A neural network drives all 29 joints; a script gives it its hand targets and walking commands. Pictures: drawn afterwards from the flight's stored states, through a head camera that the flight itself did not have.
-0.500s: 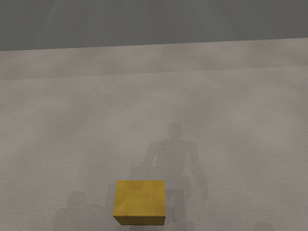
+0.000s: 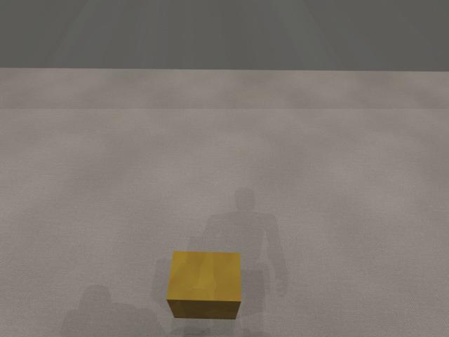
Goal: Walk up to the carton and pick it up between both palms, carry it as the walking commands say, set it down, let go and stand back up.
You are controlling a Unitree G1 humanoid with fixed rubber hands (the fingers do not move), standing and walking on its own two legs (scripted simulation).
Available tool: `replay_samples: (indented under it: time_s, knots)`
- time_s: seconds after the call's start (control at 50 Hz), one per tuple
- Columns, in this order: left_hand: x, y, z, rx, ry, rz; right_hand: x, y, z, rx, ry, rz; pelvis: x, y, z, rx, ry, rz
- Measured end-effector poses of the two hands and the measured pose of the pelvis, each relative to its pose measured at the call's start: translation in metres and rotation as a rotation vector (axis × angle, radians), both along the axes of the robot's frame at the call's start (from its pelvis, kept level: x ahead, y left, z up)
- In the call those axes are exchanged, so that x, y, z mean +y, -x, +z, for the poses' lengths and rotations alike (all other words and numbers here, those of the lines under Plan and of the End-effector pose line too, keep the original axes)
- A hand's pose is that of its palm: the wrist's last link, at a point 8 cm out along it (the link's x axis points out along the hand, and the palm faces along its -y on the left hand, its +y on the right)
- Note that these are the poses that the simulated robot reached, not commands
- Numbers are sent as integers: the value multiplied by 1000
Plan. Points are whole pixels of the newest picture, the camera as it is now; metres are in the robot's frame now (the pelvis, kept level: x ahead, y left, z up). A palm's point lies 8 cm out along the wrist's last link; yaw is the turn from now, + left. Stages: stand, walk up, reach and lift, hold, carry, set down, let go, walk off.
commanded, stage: walk up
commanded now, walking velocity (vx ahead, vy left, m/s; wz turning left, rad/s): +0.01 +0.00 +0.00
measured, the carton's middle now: (205, 286) +0.40 +0.04 -0.64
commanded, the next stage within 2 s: stand in 0.38 s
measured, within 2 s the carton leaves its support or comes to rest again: neither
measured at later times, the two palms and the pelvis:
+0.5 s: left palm out of the picture -0.02 +0.18 -0.15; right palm out of the picture -0.05 -0.23 -0.14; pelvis +0.00 -0.02 +0.01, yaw -1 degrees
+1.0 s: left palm out of the picture -0.02 +0.19 -0.15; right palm out of the picture -0.03 -0.19 -0.14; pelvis +0.01 +0.00 +0.01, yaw -1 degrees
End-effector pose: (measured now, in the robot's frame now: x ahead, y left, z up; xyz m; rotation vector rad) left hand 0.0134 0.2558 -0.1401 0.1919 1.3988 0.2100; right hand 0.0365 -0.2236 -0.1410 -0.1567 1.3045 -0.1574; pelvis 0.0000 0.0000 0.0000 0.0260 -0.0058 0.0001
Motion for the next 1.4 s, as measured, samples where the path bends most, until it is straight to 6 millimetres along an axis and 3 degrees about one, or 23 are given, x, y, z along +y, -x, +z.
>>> replay_samples:
  time_s: [0.08,0.22,0.32,0.42,0.52,0.8,1.24,1.4]
  knots:
    - [-20,18,5,8,-9,5,0,9,-11,15,-53,-11,-7,4,0,-15,3,3]
    - [-67,30,3,17,84,-17,-9,30,-5,36,-57,-54,-14,4,7,-24,15,-4]
    - [-76,33,-4,20,114,-18,-18,54,1,97,-19,-76,-19,2,7,-25,21,-12]
    - [-77,33,-7,28,130,-19,-17,76,4,165,-7,-89,-19,1,6,-21,24,-13]
    - [-75,35,-7,48,132,-18,-2,87,2,198,-29,-94,-15,-1,6,-15,23,-14]
    - [-66,33,-7,75,126,-16,33,73,-4,175,-87,-96,-4,-6,5,-7,19,-14]
    - [-60,44,-8,96,127,7,31,78,-1,192,-59,-89,2,-7,5,-16,17,-11]
    - [-66,52,-9,113,138,4,34,82,-1,190,-71,-100,1,-4,5,-16,17,-12]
